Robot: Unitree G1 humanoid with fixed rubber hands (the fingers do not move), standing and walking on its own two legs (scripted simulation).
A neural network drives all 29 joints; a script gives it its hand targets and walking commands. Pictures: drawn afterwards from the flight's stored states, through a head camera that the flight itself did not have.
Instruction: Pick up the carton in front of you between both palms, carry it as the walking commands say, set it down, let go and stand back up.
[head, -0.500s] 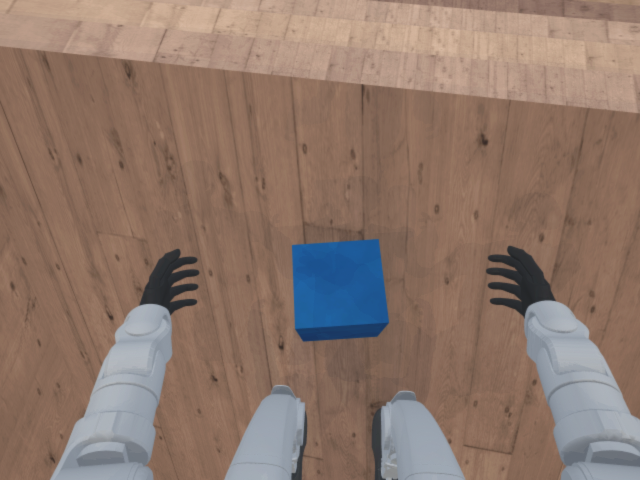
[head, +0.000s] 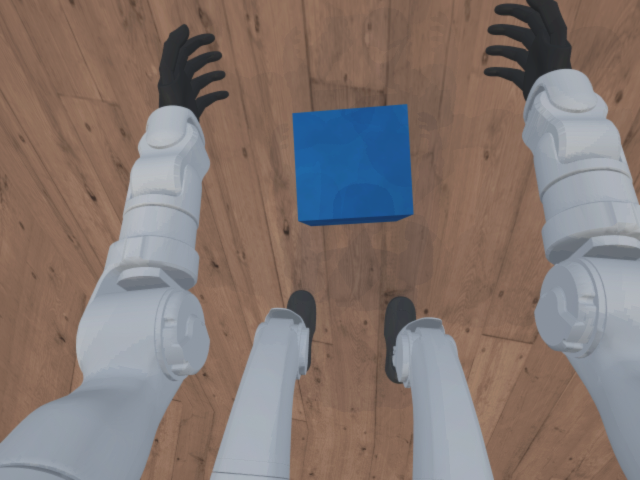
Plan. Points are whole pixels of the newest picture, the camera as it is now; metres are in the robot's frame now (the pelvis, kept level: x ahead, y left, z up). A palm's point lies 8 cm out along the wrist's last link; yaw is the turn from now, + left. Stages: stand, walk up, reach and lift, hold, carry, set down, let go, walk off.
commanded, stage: reach and lift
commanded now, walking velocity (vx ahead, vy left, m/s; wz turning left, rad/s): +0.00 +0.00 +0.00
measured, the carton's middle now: (351, 174) +0.50 +0.02 -0.52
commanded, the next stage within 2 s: none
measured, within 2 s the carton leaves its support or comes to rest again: leaves its support in 1.68 s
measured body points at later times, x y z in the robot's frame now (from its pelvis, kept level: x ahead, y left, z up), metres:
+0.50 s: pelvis -0.01 +0.00 -0.19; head +0.34 +0.00 +0.10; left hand +0.49 +0.22 -0.34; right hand +0.53 -0.18 -0.35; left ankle +0.09 +0.13 -0.61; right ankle +0.09 -0.12 -0.61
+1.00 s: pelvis -0.03 +0.00 -0.28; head +0.34 +0.00 -0.04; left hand +0.50 +0.21 -0.46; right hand +0.53 -0.16 -0.47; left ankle +0.09 +0.13 -0.61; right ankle +0.08 -0.12 -0.61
